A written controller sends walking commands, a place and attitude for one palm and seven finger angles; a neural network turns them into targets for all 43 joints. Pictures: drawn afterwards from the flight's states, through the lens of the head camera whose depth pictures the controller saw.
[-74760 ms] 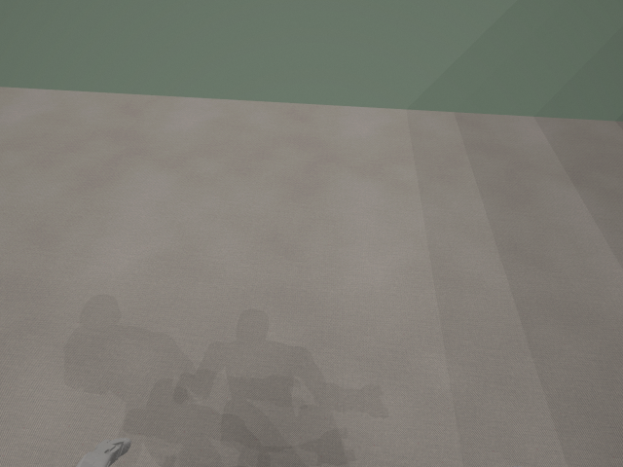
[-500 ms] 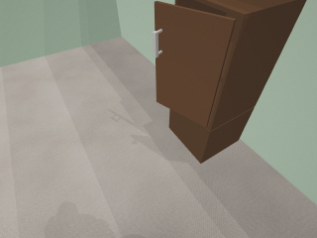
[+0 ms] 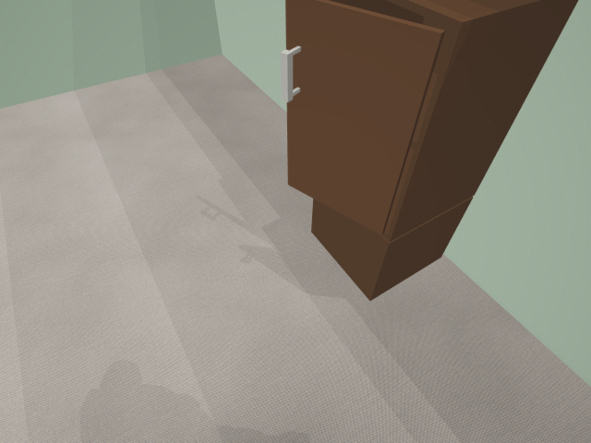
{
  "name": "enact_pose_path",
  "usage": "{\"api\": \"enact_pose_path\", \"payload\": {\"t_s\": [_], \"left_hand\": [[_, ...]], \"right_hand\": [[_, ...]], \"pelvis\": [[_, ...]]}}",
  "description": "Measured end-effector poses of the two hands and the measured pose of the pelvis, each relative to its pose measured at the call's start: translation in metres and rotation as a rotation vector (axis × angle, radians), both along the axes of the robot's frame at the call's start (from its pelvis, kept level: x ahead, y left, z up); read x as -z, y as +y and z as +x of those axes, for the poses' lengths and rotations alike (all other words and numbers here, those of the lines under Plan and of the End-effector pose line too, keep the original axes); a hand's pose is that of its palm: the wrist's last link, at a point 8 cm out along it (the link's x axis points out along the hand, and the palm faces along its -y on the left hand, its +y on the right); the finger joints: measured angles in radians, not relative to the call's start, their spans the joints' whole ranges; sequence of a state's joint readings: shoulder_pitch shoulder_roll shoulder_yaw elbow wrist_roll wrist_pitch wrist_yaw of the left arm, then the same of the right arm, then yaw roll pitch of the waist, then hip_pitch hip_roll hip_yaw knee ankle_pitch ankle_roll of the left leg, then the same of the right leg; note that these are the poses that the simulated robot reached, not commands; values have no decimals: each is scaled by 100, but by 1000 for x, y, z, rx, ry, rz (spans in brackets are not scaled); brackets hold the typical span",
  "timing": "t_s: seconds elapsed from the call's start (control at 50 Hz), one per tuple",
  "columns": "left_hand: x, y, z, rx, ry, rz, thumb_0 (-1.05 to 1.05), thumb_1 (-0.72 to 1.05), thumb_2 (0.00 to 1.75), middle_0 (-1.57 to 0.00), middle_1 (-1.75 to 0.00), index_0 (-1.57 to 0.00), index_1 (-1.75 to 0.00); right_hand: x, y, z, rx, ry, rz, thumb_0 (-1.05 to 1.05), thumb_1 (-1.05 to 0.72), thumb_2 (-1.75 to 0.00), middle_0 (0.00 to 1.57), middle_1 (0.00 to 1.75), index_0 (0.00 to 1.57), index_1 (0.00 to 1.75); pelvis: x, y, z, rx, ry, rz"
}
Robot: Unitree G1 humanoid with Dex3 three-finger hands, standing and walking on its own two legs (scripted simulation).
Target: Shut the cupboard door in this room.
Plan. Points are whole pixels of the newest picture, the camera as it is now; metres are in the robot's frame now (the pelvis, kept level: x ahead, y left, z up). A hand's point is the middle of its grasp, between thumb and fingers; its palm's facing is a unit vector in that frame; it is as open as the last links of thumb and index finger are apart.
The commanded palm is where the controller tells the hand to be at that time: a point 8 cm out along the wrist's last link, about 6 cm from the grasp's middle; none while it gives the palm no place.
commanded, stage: look to check the result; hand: left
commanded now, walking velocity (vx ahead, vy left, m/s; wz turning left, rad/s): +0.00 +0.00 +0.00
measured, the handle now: (292, 74) +0.93 +0.06 +0.05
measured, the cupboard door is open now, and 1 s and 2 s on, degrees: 20 20 20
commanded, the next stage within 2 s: walk to a spot facing it in 0.36 s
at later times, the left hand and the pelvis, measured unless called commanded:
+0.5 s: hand out of the picture +0.09 +0.22 -0.16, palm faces -0.02 -0.95 -0.32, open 7.4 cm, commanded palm none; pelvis +0.02 -0.01 +0.00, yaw +0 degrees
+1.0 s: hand out of the picture -0.01 +0.23 -0.21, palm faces +0.27 -0.94 -0.23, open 7.4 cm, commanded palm none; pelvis +0.00 +0.02 -0.03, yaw +15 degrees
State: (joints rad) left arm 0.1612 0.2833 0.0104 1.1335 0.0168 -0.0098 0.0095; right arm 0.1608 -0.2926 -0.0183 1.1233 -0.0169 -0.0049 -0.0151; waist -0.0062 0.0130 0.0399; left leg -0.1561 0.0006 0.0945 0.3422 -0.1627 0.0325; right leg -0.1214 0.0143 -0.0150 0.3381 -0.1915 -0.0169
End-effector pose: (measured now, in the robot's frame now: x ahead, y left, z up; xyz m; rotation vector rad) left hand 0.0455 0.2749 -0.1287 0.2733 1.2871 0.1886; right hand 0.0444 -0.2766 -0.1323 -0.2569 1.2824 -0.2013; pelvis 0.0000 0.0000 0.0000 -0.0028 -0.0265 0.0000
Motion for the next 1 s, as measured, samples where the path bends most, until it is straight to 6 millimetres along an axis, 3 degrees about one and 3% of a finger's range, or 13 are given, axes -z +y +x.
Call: {"api": "enact_pose_path", "payload": {"t_s": [0.32,0.62,0.72,0.84,1.0], "left_hand": [[-9,3,31,12,-37,32,0,91,90,-20,-30,-20,-30],[-3,-15,41,-9,-49,15,0,90,90,-20,-30,-20,-30],[6,-27,25,-68,-53,-11,0,91,90,-20,-30,-20,-30],[22,-30,-19,-171,-24,-53,0,90,90,-20,-30,-20,-30],[50,-1,-74,-303,36,-83,0,90,90,-20,-30,-20,-30]], "right_hand": [[-3,-12,36,-24,-37,-5,0,-90,-90,21,30,20,30],[-1,-19,40,-30,-9,-10,0,-91,-90,20,30,20,30],[11,-2,32,-54,42,30,0,-91,-90,20,30,20,30],[16,28,32,-99,87,58,0,-91,-90,20,30,20,30],[29,74,47,-219,51,58,0,-91,-90,20,30,20,30]], "pelvis": [[-1,-7,17,-3,4,4],[0,-16,24,-30,9,9],[6,-17,21,-78,4,1],[12,-6,13,-158,-20,-1],[32,25,-2,-260,-8,-5]]}}
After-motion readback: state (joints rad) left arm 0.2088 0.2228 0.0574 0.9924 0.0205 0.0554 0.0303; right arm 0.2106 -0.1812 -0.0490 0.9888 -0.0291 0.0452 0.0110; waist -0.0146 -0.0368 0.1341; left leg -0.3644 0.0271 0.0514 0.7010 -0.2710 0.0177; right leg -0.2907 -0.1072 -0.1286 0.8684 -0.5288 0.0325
